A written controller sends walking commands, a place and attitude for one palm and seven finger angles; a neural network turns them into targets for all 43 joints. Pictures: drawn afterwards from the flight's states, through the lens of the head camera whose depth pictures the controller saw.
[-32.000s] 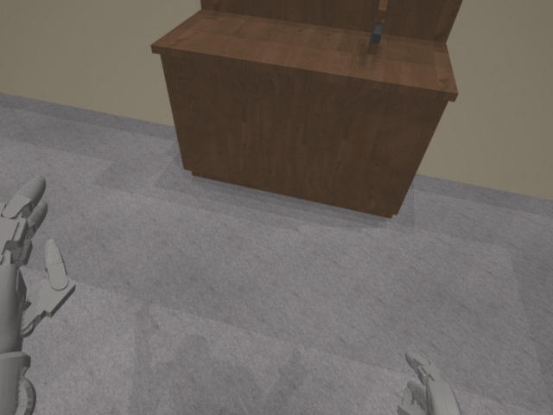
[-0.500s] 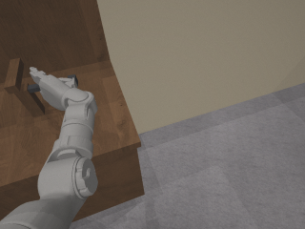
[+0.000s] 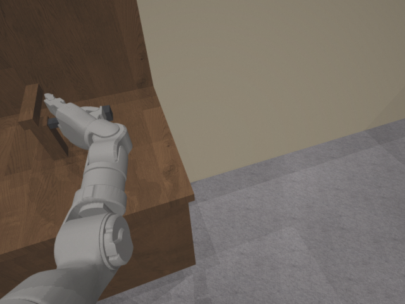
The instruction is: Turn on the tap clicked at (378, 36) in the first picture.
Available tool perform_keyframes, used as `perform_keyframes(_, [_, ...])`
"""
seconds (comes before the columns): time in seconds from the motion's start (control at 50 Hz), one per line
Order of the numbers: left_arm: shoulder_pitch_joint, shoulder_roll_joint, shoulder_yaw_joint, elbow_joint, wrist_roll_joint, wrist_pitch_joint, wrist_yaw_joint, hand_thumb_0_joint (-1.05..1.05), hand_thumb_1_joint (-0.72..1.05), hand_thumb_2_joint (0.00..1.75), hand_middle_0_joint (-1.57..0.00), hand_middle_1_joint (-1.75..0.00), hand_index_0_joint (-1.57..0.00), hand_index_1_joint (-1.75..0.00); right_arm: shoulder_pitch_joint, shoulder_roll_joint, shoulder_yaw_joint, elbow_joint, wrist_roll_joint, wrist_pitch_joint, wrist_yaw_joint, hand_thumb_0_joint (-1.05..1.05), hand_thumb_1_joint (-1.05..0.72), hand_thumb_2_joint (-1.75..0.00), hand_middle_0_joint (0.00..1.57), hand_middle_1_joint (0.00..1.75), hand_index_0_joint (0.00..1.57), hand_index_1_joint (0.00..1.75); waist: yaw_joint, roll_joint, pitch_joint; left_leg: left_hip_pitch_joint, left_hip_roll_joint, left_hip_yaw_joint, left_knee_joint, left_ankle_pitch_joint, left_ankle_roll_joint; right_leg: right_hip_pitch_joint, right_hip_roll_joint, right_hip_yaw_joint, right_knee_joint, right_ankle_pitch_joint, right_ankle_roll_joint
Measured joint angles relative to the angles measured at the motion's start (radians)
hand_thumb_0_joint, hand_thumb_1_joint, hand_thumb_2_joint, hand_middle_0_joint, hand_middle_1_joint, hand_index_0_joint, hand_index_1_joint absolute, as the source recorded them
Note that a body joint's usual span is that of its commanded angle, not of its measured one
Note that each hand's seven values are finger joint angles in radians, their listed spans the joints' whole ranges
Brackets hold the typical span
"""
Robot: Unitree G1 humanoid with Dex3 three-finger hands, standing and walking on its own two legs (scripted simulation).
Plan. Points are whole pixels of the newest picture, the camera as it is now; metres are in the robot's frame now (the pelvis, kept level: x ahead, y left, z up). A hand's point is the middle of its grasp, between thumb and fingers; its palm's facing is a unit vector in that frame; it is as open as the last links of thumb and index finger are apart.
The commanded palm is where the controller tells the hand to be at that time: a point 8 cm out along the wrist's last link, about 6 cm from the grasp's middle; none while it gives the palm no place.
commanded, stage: lift the hand up off the lever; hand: left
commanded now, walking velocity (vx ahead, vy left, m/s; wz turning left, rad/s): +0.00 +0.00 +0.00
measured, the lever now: (106, 113) +0.54 +0.24 +0.08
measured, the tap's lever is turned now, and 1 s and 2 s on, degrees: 86 86 86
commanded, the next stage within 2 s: draw the hand back beside the body in 0.18 s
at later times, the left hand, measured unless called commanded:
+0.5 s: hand (114, 113) +0.43 +0.17 +0.18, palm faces +0.45 -0.89 -0.03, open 7.8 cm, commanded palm +0.36 +0.23 +0.17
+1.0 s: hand (68, 178) +0.28 +0.21 +0.17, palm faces +0.25 -0.94 -0.22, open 7.6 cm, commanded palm +0.24 +0.26 +0.18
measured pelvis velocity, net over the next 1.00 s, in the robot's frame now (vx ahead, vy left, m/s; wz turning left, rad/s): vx -0.02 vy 0.01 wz -0.04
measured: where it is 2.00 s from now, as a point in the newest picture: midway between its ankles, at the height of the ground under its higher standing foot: outside the picture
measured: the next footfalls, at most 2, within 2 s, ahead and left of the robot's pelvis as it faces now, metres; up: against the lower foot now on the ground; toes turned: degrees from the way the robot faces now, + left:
none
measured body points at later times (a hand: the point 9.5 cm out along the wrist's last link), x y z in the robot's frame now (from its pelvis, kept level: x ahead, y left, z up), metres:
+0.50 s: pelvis +0.01 +0.00 +0.01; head +0.00 -0.02 +0.46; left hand +0.40 +0.21 +0.18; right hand +0.11 -0.25 -0.12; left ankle -0.01 +0.12 -0.73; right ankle -0.03 -0.09 -0.73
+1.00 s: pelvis -0.02 +0.01 +0.02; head -0.05 -0.01 +0.47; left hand +0.26 +0.25 +0.18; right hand +0.17 -0.21 -0.07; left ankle -0.01 +0.12 -0.73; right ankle -0.03 -0.09 -0.73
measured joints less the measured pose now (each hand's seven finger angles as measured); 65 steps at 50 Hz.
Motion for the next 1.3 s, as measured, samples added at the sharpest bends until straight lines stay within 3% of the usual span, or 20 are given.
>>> perform_keyframes(0.12, [0.017, -0.006, -0.039, -0.052, 0.020, 0.025, 0.002, 0.02, 0.90, 0.90, -0.15, -0.15, -0.16, -0.15, -0.018, 0.006, -0.002, -0.002, -0.001, -0.004, 0.002, 0.01, -0.90, -0.90, 0.20, 0.30, 0.20, 0.30, 0.014, -0.001, 0.007, 0.012, -0.004, -0.003, 0.002, -0.005, 0.001, 0.015, -0.004, -0.003, 0.000, -0.006, 0.002])
perform_keyframes(0.3, [0.027, -0.045, -0.070, -0.074, -0.014, 0.061, -0.013, 0.02, 0.90, 0.90, -0.15, -0.15, -0.15, -0.15, -0.040, 0.006, 0.003, 0.002, 0.008, 0.002, -0.005, 0.01, -0.90, -0.90, 0.20, 0.30, 0.20, 0.30, 0.030, -0.002, 0.011, 0.035, -0.010, -0.007, -0.017, 0.002, 0.002, 0.038, -0.010, -0.007, -0.013, -0.004, 0.004])
perform_keyframes(0.32, [0.040, -0.043, -0.087, -0.090, -0.008, 0.069, -0.039, 0.02, 0.90, 0.90, -0.15, -0.15, -0.15, -0.15, -0.043, 0.007, 0.004, -0.002, 0.009, 0.009, -0.009, 0.01, -0.90, -0.90, 0.20, 0.30, 0.20, 0.30, 0.031, -0.004, 0.014, 0.039, -0.010, -0.005, -0.019, 0.003, 0.002, 0.039, -0.010, -0.005, -0.012, -0.004, 0.004])
perform_keyframes(0.4, [0.151, -0.011, -0.157, -0.217, -0.017, 0.045, -0.252, 0.02, 0.90, 0.90, -0.15, -0.15, -0.15, -0.15, -0.040, 0.010, 0.006, -0.049, 0.033, 0.042, -0.048, 0.01, -0.90, -0.90, 0.20, 0.30, 0.21, 0.30, 0.033, -0.005, 0.030, 0.088, -0.001, 0.018, -0.046, 0.006, 0.005, 0.075, -0.002, 0.019, -0.030, 0.005, 0.002])
perform_keyframes(0.48, [0.287, 0.024, -0.187, -0.338, -0.087, -0.007, -0.459, 0.02, 0.90, 0.90, -0.15, -0.16, -0.16, -0.16, -0.023, 0.004, 0.016, -0.088, 0.064, 0.070, -0.080, 0.01, -0.90, -0.90, 0.20, 0.30, 0.20, 0.30, 0.038, -0.007, 0.035, 0.161, 0.009, 0.041, -0.088, 0.014, 0.005, 0.137, 0.008, 0.044, -0.068, 0.020, 0.001])
perform_keyframes(0.52, [0.371, 0.050, -0.184, -0.391, -0.124, -0.022, -0.530, 0.02, 0.90, 0.90, -0.16, -0.17, -0.16, -0.16, -0.021, 0.001, 0.023, -0.099, 0.079, 0.080, -0.086, 0.01, -0.90, -0.90, 0.20, 0.30, 0.20, 0.30, 0.038, -0.007, 0.037, 0.202, 0.015, 0.052, -0.115, 0.021, 0.003, 0.173, 0.013, 0.055, -0.092, 0.030, 0.002])
perform_keyframes(0.58, [0.527, 0.136, -0.185, -0.437, -0.154, -0.076, -0.636, 0.02, 0.89, 0.90, -0.16, -0.17, -0.17, -0.17, -0.023, -0.008, 0.030, -0.122, 0.093, 0.069, -0.076, 0.01, -0.90, -0.90, 0.20, 0.30, 0.20, 0.30, 0.026, -0.002, 0.052, 0.263, 0.018, 0.064, -0.154, 0.034, 0.002, 0.226, 0.016, 0.068, -0.123, 0.044, 0.001])
perform_keyframes(0.64, [0.664, 0.188, -0.199, -0.530, -0.170, -0.116, -0.692, 0.02, 0.89, 0.90, -0.17, -0.18, -0.17, -0.18, -0.019, -0.020, 0.026, -0.142, 0.101, 0.036, -0.073, 0.01, -0.90, -0.90, 0.20, 0.30, 0.20, 0.30, 0.039, 0.005, 0.084, 0.303, 0.019, 0.062, -0.179, 0.049, 0.002, 0.272, 0.016, 0.067, -0.155, 0.061, 0.001])
perform_keyframes(0.72, [0.734, 0.197, -0.255, -0.648, -0.169, -0.171, -0.714, 0.02, 0.90, 0.90, -0.17, -0.19, -0.17, -0.19, -0.028, -0.045, 0.021, -0.133, 0.100, -0.015, -0.077, 0.01, -0.90, -0.90, 0.20, 0.30, 0.20, 0.30, 0.088, 0.012, 0.124, 0.321, 0.008, 0.042, -0.198, 0.074, 0.007, 0.302, 0.006, 0.047, -0.185, 0.083, 0.005])
perform_keyframes(0.78, [0.724, 0.189, -0.296, -0.688, -0.164, -0.212, -0.718, 0.02, 0.90, 0.90, -0.17, -0.20, -0.17, -0.20, -0.066, -0.054, 0.026, -0.115, 0.098, -0.036, -0.081, 0.01, -0.90, -0.90, 0.20, 0.30, 0.20, 0.30, 0.110, 0.014, 0.145, 0.321, -0.003, 0.027, -0.209, 0.095, 0.012, 0.308, -0.005, 0.031, -0.194, 0.096, 0.010])
perform_keyframes(0.9, [0.728, 0.181, -0.324, -0.696, -0.166, -0.250, -0.743, 0.02, 0.89, 0.90, -0.17, -0.22, -0.18, -0.22, -0.148, -0.022, 0.054, -0.129, 0.094, -0.041, -0.086, 0.02, -0.90, -0.90, 0.20, 0.30, 0.20, 0.30, 0.099, 0.009, 0.155, 0.331, -0.008, 0.028, -0.240, 0.127, 0.015, 0.313, -0.010, 0.032, -0.217, 0.123, 0.013])
perform_keyframes(1.02, [0.857, 0.186, -0.289, -0.775, -0.174, -0.247, -0.771, 0.02, 0.89, 0.90, -0.18, -0.24, -0.19, -0.23, -0.145, 0.016, 0.075, -0.164, 0.086, -0.036, -0.079, 0.01, -0.90, -0.90, 0.20, 0.30, 0.20, 0.30, 0.081, 0.010, 0.145, 0.366, 0.000, 0.047, -0.269, 0.133, 0.014, 0.345, -0.003, 0.053, -0.254, 0.141, 0.014])
perform_keyframes(1.16, [0.998, 0.207, -0.234, -0.912, -0.175, -0.246, -0.770, 0.02, 0.89, 0.90, -0.19, -0.26, -0.20, -0.26, -0.095, 0.007, 0.065, -0.148, 0.080, -0.034, -0.072, 0.01, -0.90, -0.90, 0.21, 0.30, 0.21, 0.30, 0.104, 0.016, 0.151, 0.387, -0.001, 0.044, -0.272, 0.126, 0.017, 0.375, -0.004, 0.050, -0.273, 0.143, 0.017])
perform_keyframes(1.3, [1.107, 0.196, -0.234, -1.015, -0.168, -0.259, -0.761, 0.02, 0.89, 0.90, -0.20, -0.28, -0.20, -0.28, -0.082, -0.015, 0.048, -0.123, 0.077, -0.056, -0.070, 0.02, -0.90, -0.90, 0.20, 0.30, 0.20, 0.30, 0.117, 0.022, 0.165, 0.390, -0.009, 0.037, -0.274, 0.129, 0.022, 0.380, -0.012, 0.043, -0.274, 0.140, 0.022])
